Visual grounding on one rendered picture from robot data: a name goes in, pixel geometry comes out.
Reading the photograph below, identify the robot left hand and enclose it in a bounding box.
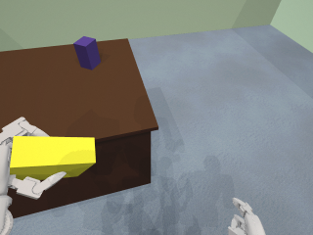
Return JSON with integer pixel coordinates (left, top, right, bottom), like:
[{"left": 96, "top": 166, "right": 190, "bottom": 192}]
[{"left": 0, "top": 117, "right": 67, "bottom": 200}]

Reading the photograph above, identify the left robot forearm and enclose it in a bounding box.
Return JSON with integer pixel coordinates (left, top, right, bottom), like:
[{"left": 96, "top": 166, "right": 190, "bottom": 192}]
[{"left": 0, "top": 195, "right": 14, "bottom": 235}]

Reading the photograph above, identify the sponge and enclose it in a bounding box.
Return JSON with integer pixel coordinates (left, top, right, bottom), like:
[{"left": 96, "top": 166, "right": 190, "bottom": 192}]
[{"left": 10, "top": 136, "right": 96, "bottom": 180}]

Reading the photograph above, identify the robot right hand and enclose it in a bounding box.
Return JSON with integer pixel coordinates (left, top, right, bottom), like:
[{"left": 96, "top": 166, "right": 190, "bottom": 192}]
[{"left": 228, "top": 197, "right": 266, "bottom": 235}]

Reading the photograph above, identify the table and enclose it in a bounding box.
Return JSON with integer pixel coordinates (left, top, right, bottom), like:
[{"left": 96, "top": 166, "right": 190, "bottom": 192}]
[{"left": 0, "top": 38, "right": 158, "bottom": 218}]

